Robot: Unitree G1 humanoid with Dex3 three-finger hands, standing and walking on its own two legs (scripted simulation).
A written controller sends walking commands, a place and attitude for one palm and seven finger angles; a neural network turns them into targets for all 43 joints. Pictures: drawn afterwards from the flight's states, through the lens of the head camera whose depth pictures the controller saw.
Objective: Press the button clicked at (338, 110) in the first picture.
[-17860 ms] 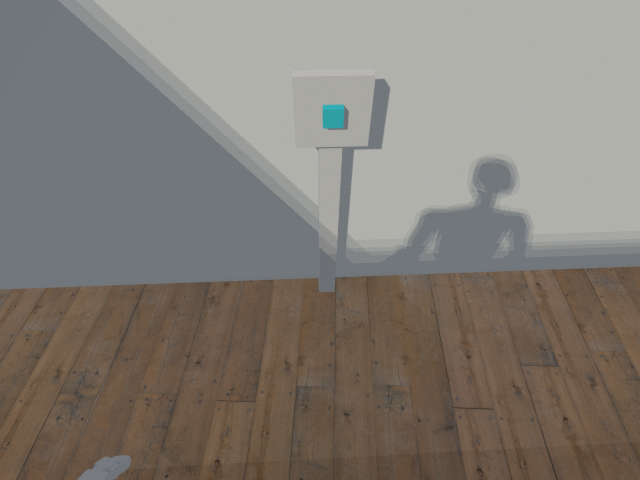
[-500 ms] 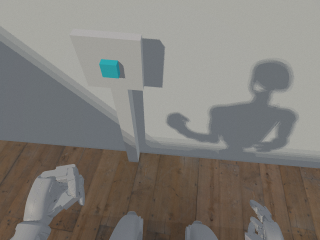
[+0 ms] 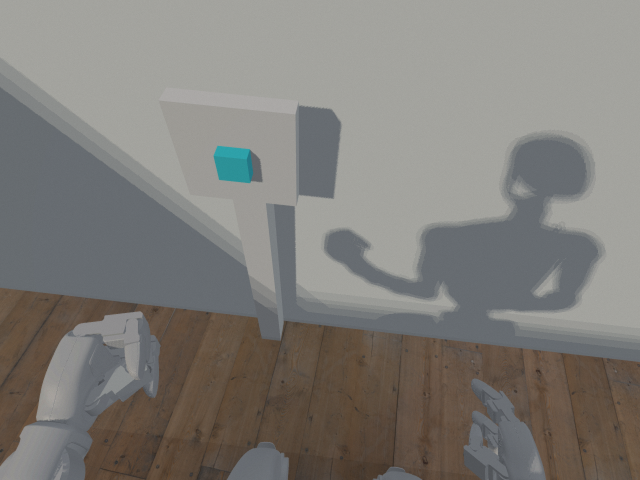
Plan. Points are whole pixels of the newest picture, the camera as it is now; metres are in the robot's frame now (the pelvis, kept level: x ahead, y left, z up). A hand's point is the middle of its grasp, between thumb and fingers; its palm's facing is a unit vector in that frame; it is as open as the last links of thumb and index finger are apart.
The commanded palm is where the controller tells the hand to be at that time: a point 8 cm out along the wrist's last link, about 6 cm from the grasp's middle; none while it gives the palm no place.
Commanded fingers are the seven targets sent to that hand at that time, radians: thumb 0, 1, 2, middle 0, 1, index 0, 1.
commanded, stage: raise the hand and make a fist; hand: left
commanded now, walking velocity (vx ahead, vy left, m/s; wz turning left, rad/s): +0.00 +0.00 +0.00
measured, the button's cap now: (234, 163) +0.52 +0.17 +0.07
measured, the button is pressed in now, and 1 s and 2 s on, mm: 0 0 0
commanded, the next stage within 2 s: aim a knuckle at the button in 0.48 s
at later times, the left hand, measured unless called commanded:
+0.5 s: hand (171, 373) +0.22 +0.18 +0.06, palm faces -0.04 -1.00 -0.05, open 3.1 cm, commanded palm +0.20 +0.24 +0.07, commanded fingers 0.00 0.90 0.90 -1.30 -1.50 -1.30 -1.50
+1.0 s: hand (197, 306) +0.29 +0.17 +0.06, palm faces -0.05 -1.00 -0.03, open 3.1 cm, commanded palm +0.27 +0.23 +0.06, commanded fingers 0.00 0.90 0.90 -1.30 -1.50 -1.30 -1.50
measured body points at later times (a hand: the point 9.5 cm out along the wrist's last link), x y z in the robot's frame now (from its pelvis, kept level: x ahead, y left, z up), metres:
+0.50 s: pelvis +0.00 -0.02 +0.00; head +0.05 -0.02 +0.45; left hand +0.22 +0.23 +0.06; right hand +0.17 -0.26 -0.07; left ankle +0.03 +0.10 -0.67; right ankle +0.00 -0.14 -0.67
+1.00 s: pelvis +0.00 -0.03 +0.00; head +0.06 -0.03 +0.45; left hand +0.29 +0.22 +0.07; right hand +0.14 -0.28 -0.09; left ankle +0.03 +0.10 -0.67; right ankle +0.00 -0.14 -0.67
